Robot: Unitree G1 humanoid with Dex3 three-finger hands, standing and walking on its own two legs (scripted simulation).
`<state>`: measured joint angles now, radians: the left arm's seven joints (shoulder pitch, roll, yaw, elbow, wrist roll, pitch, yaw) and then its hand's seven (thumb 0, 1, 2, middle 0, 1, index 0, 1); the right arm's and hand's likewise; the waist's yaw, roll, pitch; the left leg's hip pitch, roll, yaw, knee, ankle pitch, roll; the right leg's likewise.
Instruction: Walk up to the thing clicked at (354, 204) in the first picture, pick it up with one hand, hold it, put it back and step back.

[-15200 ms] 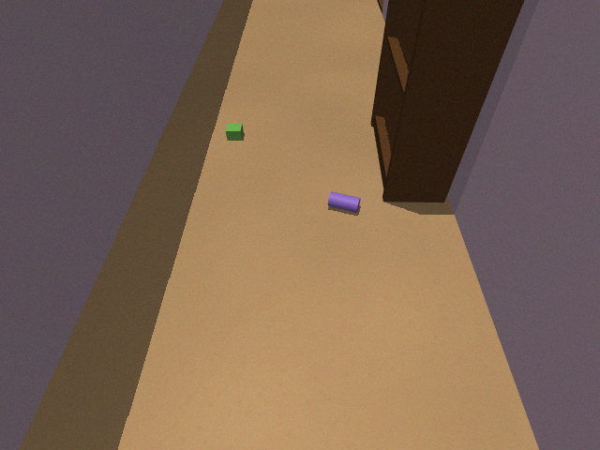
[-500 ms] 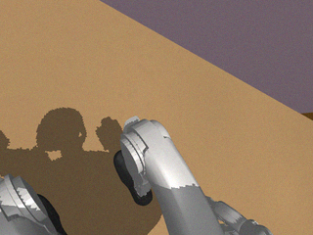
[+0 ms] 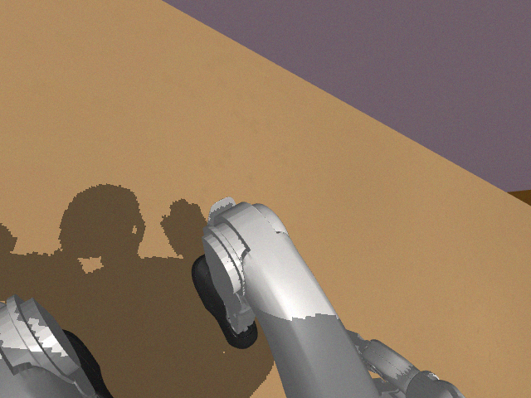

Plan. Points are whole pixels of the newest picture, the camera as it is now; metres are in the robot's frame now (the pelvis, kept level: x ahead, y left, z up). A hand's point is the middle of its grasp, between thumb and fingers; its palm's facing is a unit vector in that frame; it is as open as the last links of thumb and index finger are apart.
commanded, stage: close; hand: left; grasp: from above
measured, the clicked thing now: out of the picture +0.44 +0.39 -0.29
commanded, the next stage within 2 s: settle in 0.92 s
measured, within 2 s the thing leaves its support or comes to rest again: leaves its support in 1.34 s
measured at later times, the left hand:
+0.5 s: hand out of the picture +0.44 +0.39 -0.25, palm faces -0.28 -0.33 -0.90, open 11.5 cm
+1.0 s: hand out of the picture +0.43 +0.39 -0.25, palm faces -0.28 -0.32 -0.90, open 9.9 cm
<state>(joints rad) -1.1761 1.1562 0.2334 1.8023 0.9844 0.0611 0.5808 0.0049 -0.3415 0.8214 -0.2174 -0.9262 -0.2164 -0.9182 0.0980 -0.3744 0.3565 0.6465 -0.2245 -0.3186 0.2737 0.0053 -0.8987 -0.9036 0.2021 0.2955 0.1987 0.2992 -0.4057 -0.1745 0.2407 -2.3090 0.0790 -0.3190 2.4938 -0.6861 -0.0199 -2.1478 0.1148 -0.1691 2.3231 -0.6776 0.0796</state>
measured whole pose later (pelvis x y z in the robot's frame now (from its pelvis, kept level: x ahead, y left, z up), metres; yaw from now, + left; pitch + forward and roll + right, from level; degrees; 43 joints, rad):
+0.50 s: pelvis +0.00 +0.00 +0.00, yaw +0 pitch +26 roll -15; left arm -1.18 1.14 0.22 1.79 1.00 0.05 0.60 0.01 -0.11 0.68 -0.41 -0.78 -0.41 -0.77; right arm 0.10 -0.37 0.36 0.65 -0.23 -0.32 0.28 0.01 -0.90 -0.90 0.20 0.30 0.20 0.30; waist -0.40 -0.18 0.24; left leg -2.31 0.08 -0.32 2.49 -0.69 -0.02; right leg -2.15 0.11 -0.17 2.32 -0.68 0.08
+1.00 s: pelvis +0.00 +0.00 +0.00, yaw +0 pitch +26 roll -15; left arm -1.17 1.15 0.23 1.80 0.99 0.04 0.60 0.00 0.06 0.53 -0.59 -0.65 -0.61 -0.63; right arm 0.10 -0.37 0.35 0.65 -0.23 -0.32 0.28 0.01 -0.89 -0.90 0.20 0.30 0.20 0.30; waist -0.40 -0.18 0.25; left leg -2.31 0.08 -0.32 2.49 -0.69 -0.03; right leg -2.15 0.11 -0.17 2.32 -0.68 0.08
